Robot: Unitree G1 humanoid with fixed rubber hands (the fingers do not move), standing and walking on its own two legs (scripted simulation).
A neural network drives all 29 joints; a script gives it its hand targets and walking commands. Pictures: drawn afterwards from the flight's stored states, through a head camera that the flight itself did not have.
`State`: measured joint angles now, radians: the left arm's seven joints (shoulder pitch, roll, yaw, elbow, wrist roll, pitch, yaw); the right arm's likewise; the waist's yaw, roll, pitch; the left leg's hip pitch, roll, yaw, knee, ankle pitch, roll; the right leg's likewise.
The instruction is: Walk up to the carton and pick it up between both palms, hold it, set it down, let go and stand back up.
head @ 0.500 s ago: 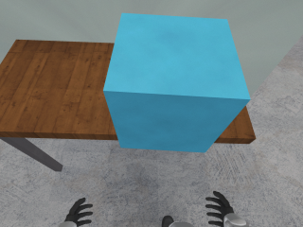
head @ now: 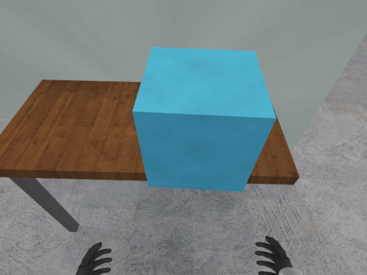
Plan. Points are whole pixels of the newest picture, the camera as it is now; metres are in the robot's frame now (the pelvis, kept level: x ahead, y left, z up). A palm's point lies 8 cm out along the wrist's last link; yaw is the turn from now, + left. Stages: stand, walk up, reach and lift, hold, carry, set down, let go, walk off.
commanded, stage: reach and lift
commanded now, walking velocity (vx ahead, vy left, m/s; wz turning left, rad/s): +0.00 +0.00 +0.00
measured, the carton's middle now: (198, 122) +0.48 -0.06 +0.04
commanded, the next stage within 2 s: none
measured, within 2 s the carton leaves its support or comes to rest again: neither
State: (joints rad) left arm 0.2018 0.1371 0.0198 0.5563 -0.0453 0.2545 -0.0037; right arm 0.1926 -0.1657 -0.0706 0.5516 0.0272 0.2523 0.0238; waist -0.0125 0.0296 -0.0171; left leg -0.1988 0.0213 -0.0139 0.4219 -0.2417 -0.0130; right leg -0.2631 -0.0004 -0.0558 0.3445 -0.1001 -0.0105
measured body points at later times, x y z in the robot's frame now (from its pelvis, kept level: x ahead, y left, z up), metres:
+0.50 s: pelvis -0.01 +0.00 +0.00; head -0.04 -0.01 +0.45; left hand +0.16 +0.22 -0.07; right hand +0.15 -0.25 -0.07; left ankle -0.01 +0.13 -0.74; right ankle +0.05 -0.11 -0.74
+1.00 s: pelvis +0.03 +0.01 +0.00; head +0.01 +0.01 +0.45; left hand +0.21 +0.23 -0.02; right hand +0.19 -0.26 -0.01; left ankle -0.01 +0.13 -0.74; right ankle +0.05 -0.11 -0.74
